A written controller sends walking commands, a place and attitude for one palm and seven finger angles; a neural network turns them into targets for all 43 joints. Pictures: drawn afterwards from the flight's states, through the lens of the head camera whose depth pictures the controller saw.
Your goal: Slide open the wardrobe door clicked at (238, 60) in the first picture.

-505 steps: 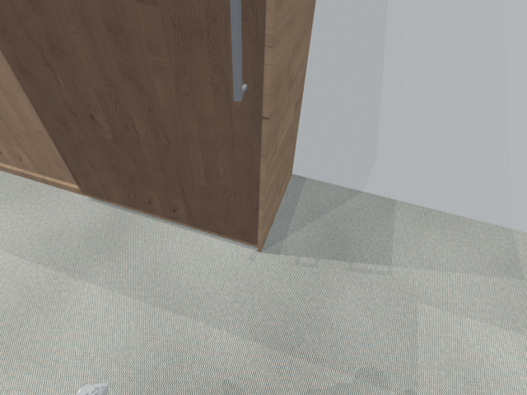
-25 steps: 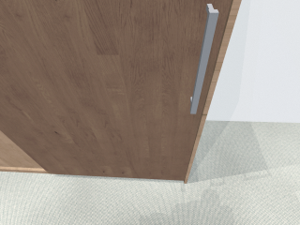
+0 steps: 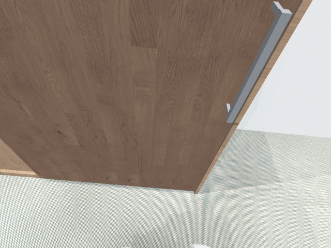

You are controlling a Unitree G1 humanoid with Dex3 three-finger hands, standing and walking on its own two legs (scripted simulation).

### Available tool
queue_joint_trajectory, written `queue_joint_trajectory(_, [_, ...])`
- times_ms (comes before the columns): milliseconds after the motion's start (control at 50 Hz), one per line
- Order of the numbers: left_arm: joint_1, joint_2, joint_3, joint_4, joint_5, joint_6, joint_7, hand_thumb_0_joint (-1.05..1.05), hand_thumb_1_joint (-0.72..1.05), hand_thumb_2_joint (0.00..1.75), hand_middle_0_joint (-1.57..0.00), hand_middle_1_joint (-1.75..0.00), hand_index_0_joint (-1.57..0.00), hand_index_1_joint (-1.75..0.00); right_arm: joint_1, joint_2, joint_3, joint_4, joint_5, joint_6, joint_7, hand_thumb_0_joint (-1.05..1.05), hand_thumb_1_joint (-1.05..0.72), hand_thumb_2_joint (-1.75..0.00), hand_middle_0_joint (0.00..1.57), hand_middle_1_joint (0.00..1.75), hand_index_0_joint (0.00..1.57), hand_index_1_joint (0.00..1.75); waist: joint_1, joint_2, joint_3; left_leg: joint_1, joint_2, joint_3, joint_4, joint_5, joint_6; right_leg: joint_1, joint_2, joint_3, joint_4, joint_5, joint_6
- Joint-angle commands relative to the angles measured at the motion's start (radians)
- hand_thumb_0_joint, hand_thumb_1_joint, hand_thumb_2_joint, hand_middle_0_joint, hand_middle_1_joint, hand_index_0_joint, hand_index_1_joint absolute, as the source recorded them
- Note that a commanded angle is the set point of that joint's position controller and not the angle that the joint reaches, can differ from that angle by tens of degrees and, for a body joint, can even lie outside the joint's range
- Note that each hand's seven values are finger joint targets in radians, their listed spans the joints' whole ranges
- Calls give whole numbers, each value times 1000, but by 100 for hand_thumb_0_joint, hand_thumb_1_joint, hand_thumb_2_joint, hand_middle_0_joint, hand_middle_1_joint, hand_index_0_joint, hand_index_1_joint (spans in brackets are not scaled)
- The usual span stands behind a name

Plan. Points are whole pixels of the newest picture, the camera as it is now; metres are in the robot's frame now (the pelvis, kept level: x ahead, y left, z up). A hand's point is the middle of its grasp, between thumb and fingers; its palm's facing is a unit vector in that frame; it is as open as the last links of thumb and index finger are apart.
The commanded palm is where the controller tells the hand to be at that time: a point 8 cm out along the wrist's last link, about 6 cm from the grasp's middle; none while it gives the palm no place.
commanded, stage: come to a stop and stand still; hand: right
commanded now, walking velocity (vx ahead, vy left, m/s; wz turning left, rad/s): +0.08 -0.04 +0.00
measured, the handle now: (248, 74) +0.49 -0.17 +0.18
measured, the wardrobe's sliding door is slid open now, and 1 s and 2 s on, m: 0.00 0.00 0.00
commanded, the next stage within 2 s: look again from close up in 1.30 s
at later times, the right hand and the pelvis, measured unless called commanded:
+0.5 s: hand out of the picture -0.03 -0.22 -0.17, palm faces +0.02 +0.98 -0.19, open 7.3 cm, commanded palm none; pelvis -0.03 -0.05 +0.00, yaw +1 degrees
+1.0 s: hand out of the picture +0.01 -0.27 -0.16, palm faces +0.00 +0.95 -0.31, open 7.3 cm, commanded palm none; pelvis -0.06 -0.05 +0.00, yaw +1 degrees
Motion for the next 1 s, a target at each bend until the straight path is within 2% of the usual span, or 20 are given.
queue_joint_trajectory(0, [20, 28, -3, -62, -8, -30, -3, 0, 90, 90, -20, -30, -20, -30, 97, -228, -55, -27, -14, -7, -4, 0, -90, -90, 20, 30, 20, 30, -45, 231, -97, 118, 231, -287, -256, -22, 135, 15, -23, -9, -225, -34, -3])
queue_joint_trajectory(40, [48, 20, -8, -56, -12, -40, -2, 0, 90, 90, -20, -30, -20, -30, 91, -231, -55, -24, -13, -5, 1, 0, -90, -90, 20, 30, 20, 30, -35, 238, -100, 95, 202, -280, -271, -83, 123, 81, -8, -31, -336, -17, -15])
queue_joint_trajectory(100, [175, 13, -20, -8, -14, -55, 8, 0, 90, 90, -20, -30, -20, -30, 42, -215, -48, -18, 1, 5, 4, 0, -90, -90, 20, 30, 20, 30, 24, 201, -116, -15, 142, -218, -221, -187, 57, 292, -1, -57, -608, 139, -27])
queue_joint_trajectory(120, [198, 33, -20, 3, -13, -63, 12, 0, 90, 90, -20, -30, -20, -30, 34, -181, -40, -22, 8, 10, 5, 0, -90, -90, 20, 30, 20, 30, 33, 106, -103, -84, 95, -180, -167, -247, 20, 342, -41, -8, -671, 137, -37])
queue_joint_trajectory(140, [189, 76, -14, -9, -4, -69, 15, 0, 90, 90, -20, -30, -20, -30, 43, -133, -31, -30, 15, 14, 10, 0, -90, -90, 20, 30, 20, 30, 27, -58, -67, -115, 20, -115, -76, -243, -20, 269, -160, 150, -763, 52, -77])
queue_joint_trajectory(160, [141, 125, -12, -34, -1, -68, 21, 0, 90, 90, -20, -30, -20, -30, 37, -101, -24, -38, 16, 14, 15, 0, -90, -90, 20, 30, 20, 30, 13, -149, -10, -60, -21, -35, 3, -181, -48, 108, -266, 250, -852, -54, -125])
queue_joint_trajectory(180, [64, 118, -14, -40, -3, -72, 24, 0, 90, 90, -20, -30, -20, -30, 28, -99, -20, -18, 3, 22, 12, 0, -90, -90, 20, 30, 20, 30, -1, -256, 31, 12, -27, -29, 84, -169, -56, -16, -284, 281, -919, -128, -148])
queue_joint_trajectory(240, [19, 83, -32, -30, -6, -78, 39, 0, 90, 90, -20, -30, -20, -30, 82, -86, -10, 40, 0, 21, 22, 0, -90, -90, 20, 30, 20, 30, -23, -162, 57, 11, -28, -64, 171, -130, -46, 34, -209, 161, -869, 89, -141])
queue_joint_trajectory(300, [79, 67, -37, 9, -10, -88, 47, 0, 90, 90, -20, -30, -20, -30, 101, -73, 7, 67, 7, 4, 19, 0, -90, -90, 20, 30, 20, 30, -15, -92, 4, 28, -22, -63, 16, -86, -53, 195, -186, 107, -747, 440, -143])
queue_joint_trajectory(340, [124, 53, -39, 34, -19, -97, 47, 0, 90, 90, -20, -30, -20, -30, 143, -91, 14, 101, 11, -13, 11, 0, -90, -90, 20, 30, 20, 30, -10, -31, -64, 137, 5, -99, -133, 125, -45, 235, -146, 78, -660, 538, -108])
queue_joint_trajectory(380, [150, 30, -42, 47, -24, -100, 42, 0, 90, 90, -20, -30, -20, -30, 146, -111, 18, 118, 15, -18, 4, 0, -90, -90, 20, 30, 20, 30, 6, -20, -73, 192, 55, -119, -135, 226, -24, 215, -115, 66, -670, 463, -76])
queue_joint_trajectory(420, [154, 30, -45, 65, -21, -93, 42, 0, 90, 90, -20, -30, -20, -30, 132, -99, 21, 131, 18, -21, 3, 0, -90, -90, 20, 30, 20, 30, 13, 114, -63, 154, 44, -127, -134, 187, -17, 237, -112, 53, -676, 380, -60])
queue_joint_trajectory(560, [168, 9, -52, 98, -20, -97, 39, 0, 90, 90, -20, -30, -20, -30, 144, -69, 27, 146, 16, -16, 0, 0, -90, -90, 20, 30, 20, 30, 10, 40, -1, 123, 28, -126, -172, 38, -25, 190, -111, 67, -745, 224, -66])
queue_joint_trajectory(580, [114, 132, -54, -32, -6, -103, 22, 0, 90, 90, -20, -30, -20, -30, 138, -238, 33, 50, -3, -50, 1, 0, -90, -90, 20, 30, 20, 30, 30, 92, 73, 120, 4, -104, -110, 135, -4, 143, -65, 77, -701, 379, -48])
queue_joint_trajectory(600, [150, 132, -25, -50, 1, -134, 32, 0, 90, 90, -20, -30, -20, -30, 160, -177, 2, 43, 0, -52, -6, 0, -90, -90, 20, 30, 20, 30, 23, -5, -139, 177, 28, -110, -18, 125, 7, 193, -97, 89, -619, 471, -59])
queue_joint_trajectory(620, [154, 116, -27, -50, -4, -137, 41, 0, 90, 90, -20, -30, -20, -30, 157, -169, 11, 31, 5, -50, -6, 0, -90, -90, 20, 30, 20, 30, 26, -76, -228, 174, 23, -103, -1, 152, 20, 250, -109, 90, -589, 567, -69])
queue_joint_trajectory(640, [159, 92, -27, -56, -6, -131, 47, 0, 90, 90, -20, -30, -20, -30, 172, -143, 13, 24, 7, -47, -5, 0, -90, -90, 20, 30, 20, 30, 23, -72, -230, 154, 19, -99, -12, 138, 20, 253, -113, 86, -572, 550, -77])
queue_joint_trajectory(680, [161, 92, -27, -76, -5, -115, 45, 0, 90, 90, -20, -30, -20, -30, 171, -143, 16, 4, 4, -37, -3, 0, -90, -90, 20, 30, 20, 30, 23, 37, -129, 128, 15, -115, -32, 118, 22, 164, -105, 79, -562, 414, -88])
queue_joint_trajectory(740, [143, 128, -13, -96, -9, -103, 38, 0, 90, 90, -20, -30, -20, -30, 141, -190, 3, -32, 3, -31, -1, 0, -90, -90, 20, 30, 20, 30, 29, 37, 13, 53, 17, -140, -68, -8, 26, 69, -93, 80, -609, 209, -91])
queue_joint_trajectory(980, [51, 242, -9, -121, -5, -103, 11, 0, 90, 90, -20, -30, -20, -30, 45, -319, -10, -84, 5, -43, 14, 0, -90, -90, 20, 30, 20, 30, 25, 34, -17, 59, 34, -181, -167, -148, 21, 93, -98, 98, -682, 83, -92])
